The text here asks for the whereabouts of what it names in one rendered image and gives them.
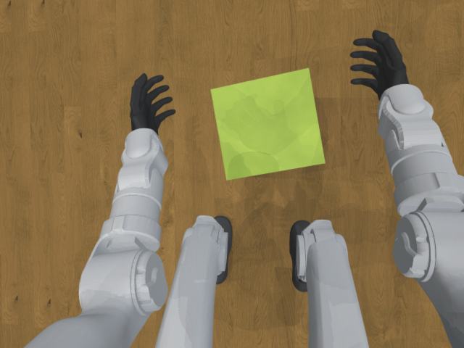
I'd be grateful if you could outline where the left robot thigh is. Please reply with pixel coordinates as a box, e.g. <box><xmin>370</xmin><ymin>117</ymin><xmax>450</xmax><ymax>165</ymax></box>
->
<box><xmin>154</xmin><ymin>224</ymin><xmax>228</xmax><ymax>348</ymax></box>

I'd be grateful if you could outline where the robot right foot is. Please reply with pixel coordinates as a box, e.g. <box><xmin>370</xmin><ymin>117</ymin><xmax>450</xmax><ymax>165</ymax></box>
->
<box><xmin>289</xmin><ymin>220</ymin><xmax>310</xmax><ymax>292</ymax></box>

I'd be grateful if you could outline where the left robot forearm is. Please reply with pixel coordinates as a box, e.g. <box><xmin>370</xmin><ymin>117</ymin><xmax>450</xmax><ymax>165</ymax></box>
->
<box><xmin>79</xmin><ymin>128</ymin><xmax>168</xmax><ymax>308</ymax></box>

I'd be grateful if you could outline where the left robot hand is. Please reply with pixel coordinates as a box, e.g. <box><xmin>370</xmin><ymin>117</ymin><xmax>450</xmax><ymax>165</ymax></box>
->
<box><xmin>130</xmin><ymin>73</ymin><xmax>175</xmax><ymax>135</ymax></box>

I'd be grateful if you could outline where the right robot forearm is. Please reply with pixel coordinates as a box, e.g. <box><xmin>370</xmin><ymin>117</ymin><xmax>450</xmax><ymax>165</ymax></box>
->
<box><xmin>378</xmin><ymin>84</ymin><xmax>464</xmax><ymax>217</ymax></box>

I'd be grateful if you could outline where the left robot upper arm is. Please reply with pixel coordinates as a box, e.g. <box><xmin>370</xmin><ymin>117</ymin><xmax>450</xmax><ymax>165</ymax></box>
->
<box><xmin>24</xmin><ymin>248</ymin><xmax>168</xmax><ymax>348</ymax></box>

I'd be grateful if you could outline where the carton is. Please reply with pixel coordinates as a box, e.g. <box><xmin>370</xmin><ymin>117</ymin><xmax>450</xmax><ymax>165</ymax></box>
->
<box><xmin>210</xmin><ymin>68</ymin><xmax>325</xmax><ymax>180</ymax></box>

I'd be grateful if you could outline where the right robot upper arm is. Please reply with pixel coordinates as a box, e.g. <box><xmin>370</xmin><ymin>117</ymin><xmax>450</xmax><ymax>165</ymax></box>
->
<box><xmin>392</xmin><ymin>210</ymin><xmax>464</xmax><ymax>348</ymax></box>

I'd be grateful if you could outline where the right robot hand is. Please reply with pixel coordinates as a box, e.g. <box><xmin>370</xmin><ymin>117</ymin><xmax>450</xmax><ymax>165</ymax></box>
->
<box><xmin>350</xmin><ymin>30</ymin><xmax>409</xmax><ymax>101</ymax></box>

